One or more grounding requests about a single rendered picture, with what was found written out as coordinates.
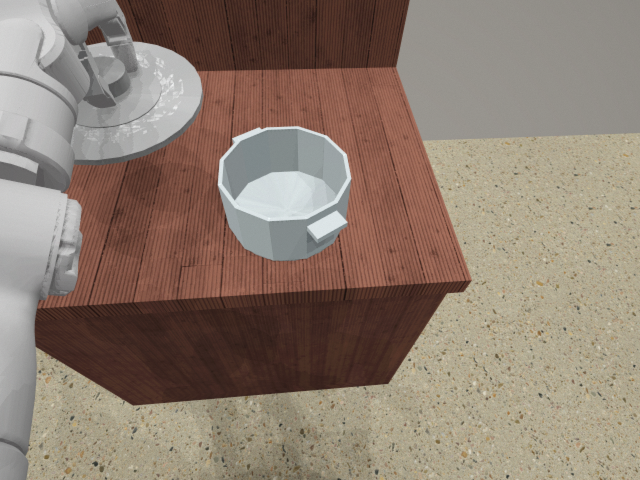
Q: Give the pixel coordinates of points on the left robot hand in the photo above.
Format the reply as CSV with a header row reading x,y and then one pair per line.
x,y
107,15

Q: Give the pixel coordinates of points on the lid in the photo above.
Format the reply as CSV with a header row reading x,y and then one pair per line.
x,y
163,100

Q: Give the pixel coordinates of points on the table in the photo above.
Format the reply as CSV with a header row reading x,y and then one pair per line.
x,y
168,305

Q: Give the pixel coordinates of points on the pot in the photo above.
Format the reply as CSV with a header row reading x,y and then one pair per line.
x,y
285,191

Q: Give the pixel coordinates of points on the left robot forearm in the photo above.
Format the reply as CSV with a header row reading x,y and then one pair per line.
x,y
41,82

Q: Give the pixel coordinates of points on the knob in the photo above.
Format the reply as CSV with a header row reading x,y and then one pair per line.
x,y
113,71

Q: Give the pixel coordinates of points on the robot left upper arm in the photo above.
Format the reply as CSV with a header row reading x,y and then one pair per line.
x,y
40,244

